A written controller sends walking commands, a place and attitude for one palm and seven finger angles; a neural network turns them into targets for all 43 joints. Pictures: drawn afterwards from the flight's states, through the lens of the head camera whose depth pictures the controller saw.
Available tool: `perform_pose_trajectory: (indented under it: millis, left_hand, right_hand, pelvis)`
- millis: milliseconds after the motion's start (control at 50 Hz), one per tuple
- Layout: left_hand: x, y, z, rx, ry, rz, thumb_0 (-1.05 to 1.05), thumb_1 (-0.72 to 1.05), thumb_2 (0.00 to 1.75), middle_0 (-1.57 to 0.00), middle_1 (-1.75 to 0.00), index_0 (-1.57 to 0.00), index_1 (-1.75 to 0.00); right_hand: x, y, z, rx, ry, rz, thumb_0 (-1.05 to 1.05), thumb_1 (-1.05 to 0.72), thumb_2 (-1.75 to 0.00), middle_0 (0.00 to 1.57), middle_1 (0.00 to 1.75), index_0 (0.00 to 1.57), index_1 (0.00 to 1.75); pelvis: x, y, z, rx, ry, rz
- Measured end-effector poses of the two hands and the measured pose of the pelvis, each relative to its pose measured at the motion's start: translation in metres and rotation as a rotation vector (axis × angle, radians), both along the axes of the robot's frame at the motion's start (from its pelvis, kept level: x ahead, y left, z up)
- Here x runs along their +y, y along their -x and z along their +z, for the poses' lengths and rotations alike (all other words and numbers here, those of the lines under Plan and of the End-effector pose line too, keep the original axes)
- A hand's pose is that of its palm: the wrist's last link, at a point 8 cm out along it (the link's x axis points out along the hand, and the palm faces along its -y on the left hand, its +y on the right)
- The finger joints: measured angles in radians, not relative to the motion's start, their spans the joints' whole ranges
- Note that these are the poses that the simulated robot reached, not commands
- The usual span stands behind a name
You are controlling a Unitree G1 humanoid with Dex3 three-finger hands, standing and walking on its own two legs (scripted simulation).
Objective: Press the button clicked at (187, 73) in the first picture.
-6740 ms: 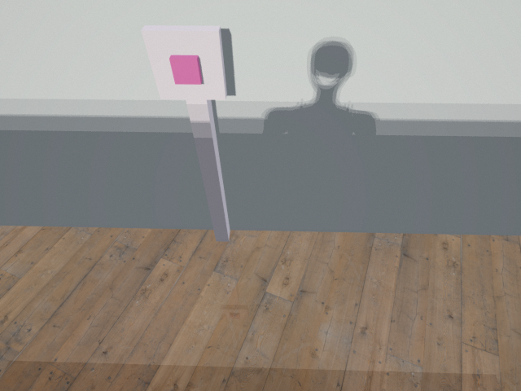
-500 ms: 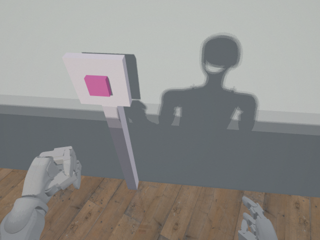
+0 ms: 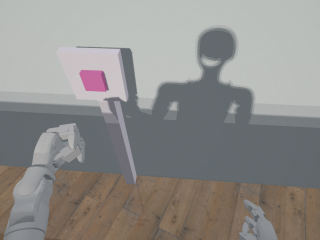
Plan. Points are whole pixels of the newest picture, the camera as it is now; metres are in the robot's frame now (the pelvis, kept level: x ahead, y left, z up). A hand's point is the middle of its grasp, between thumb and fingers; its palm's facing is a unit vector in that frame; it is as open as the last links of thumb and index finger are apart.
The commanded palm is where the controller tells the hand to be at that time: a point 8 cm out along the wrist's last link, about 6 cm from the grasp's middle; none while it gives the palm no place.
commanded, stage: aim a knuckle at the button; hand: left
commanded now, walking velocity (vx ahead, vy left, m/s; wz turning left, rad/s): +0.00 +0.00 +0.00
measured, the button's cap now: (94, 80) +0.54 +0.24 +0.11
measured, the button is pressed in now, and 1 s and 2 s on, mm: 0 0 0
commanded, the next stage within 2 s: press the button with the knuckle in 1.50 s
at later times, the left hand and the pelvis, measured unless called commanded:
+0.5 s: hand (91, 122) +0.39 +0.21 +0.09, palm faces -0.01 -1.00 -0.01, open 3.1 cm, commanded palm +0.37 +0.27 +0.09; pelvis +0.00 +0.01 +0.00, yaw -1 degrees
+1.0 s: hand (99, 107) +0.45 +0.21 +0.08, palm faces -0.03 -1.00 +0.01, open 3.1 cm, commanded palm +0.42 +0.27 +0.08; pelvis +0.01 +0.01 -0.01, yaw -3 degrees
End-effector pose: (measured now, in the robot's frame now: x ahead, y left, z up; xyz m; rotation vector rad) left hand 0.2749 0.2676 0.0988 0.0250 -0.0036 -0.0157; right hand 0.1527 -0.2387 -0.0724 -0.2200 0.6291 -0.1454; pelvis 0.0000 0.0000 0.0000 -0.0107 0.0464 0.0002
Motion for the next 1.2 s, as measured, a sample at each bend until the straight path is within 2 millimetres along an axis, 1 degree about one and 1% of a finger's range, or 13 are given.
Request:
perform_pose_trajectory:
  millis: [200, 380, 520, 620, 760, 880, 960, 1040, 1120, 1200]
  left_hand:
    - [0.004, -0.036, -0.005, 0.008, 0.006, 0.008, 0.02, 0.90, 0.90, -1.30, -1.50, -1.30, -1.50]
    - [-0.006, -0.068, -0.008, 0.010, 0.014, -0.007, 0.02, 0.90, 0.90, -1.30, -1.50, -1.30, -1.50]
    - [-0.002, -0.094, -0.011, 0.019, 0.015, 0.011, 0.02, 0.90, 0.90, -1.30, -1.50, -1.30, -1.50]
    - [-0.001, -0.110, -0.009, 0.008, 0.016, 0.000, 0.02, 0.90, 0.90, -1.30, -1.50, -1.30, -1.50]
    - [0.000, -0.134, -0.017, 0.041, 0.028, 0.001, 0.02, 0.90, 0.90, -1.30, -1.50, -1.30, -1.50]
    - [-0.002, -0.155, -0.016, 0.020, 0.031, -0.006, 0.02, 0.90, 0.90, -1.30, -1.50, -1.30, -1.50]
    - [-0.004, -0.160, -0.018, 0.018, 0.028, -0.020, 0.02, 0.90, 0.90, -1.30, -1.50, -1.30, -1.50]
    - [-0.001, -0.158, -0.025, 0.037, 0.037, -0.010, 0.02, 0.90, 0.90, -1.30, -1.50, -1.30, -1.50]
    - [0.003, -0.152, -0.025, 0.018, 0.023, 0.000, 0.02, 0.90, 0.90, -1.30, -1.50, -1.30, -1.50]
    - [0.004, -0.146, -0.022, 0.006, 0.030, -0.001, 0.02, 0.90, 0.90, -1.30, -1.50, -1.30, -1.50]
  right_hand:
    - [-0.005, 0.023, -0.009, 0.097, 0.011, -0.047, 0.02, -0.91, -0.89, 0.20, 0.30, 0.20, 0.30]
    - [-0.003, 0.040, -0.020, 0.185, 0.002, -0.071, 0.02, -0.91, -0.89, 0.20, 0.30, 0.20, 0.30]
    - [-0.005, 0.054, -0.025, 0.253, 0.006, -0.097, 0.02, -0.91, -0.89, 0.20, 0.30, 0.20, 0.30]
    - [-0.009, 0.067, -0.030, 0.308, 0.014, -0.117, 0.02, -0.91, -0.89, 0.20, 0.30, 0.20, 0.30]
    - [-0.016, 0.087, -0.035, 0.389, 0.033, -0.144, 0.01, -0.91, -0.89, 0.20, 0.30, 0.20, 0.30]
    - [-0.019, 0.107, -0.040, 0.461, 0.042, -0.174, 0.01, -0.91, -0.89, 0.20, 0.30, 0.20, 0.30]
    - [-0.018, 0.118, -0.041, 0.494, 0.030, -0.199, 0.01, -0.91, -0.89, 0.20, 0.30, 0.20, 0.30]
    - [-0.015, 0.124, -0.042, 0.514, 0.019, -0.214, 0.01, -0.91, -0.89, 0.20, 0.30, 0.20, 0.30]
    - [-0.012, 0.122, -0.041, 0.509, 0.011, -0.221, 0.01, -0.91, -0.89, 0.20, 0.30, 0.20, 0.30]
    - [-0.009, 0.113, -0.041, 0.492, 0.008, -0.206, 0.01, -0.91, -0.89, 0.20, 0.30, 0.20, 0.30]
  pelvis:
    - [0.005, -0.001, 0.000, 0.023, -0.001, -0.013]
    - [0.008, -0.002, -0.002, 0.047, -0.003, -0.019]
    - [0.008, -0.003, -0.004, 0.070, -0.001, -0.025]
    - [0.009, -0.004, -0.005, 0.090, 0.001, -0.027]
    - [0.009, -0.002, -0.009, 0.122, 0.004, -0.027]
    - [0.010, -0.002, -0.013, 0.152, 0.006, -0.034]
    - [0.011, -0.004, -0.014, 0.166, 0.006, -0.044]
    - [0.012, -0.006, -0.014, 0.171, 0.005, -0.052]
    - [0.013, -0.008, -0.013, 0.168, 0.008, -0.054]
    - [0.014, -0.009, -0.012, 0.161, 0.011, -0.047]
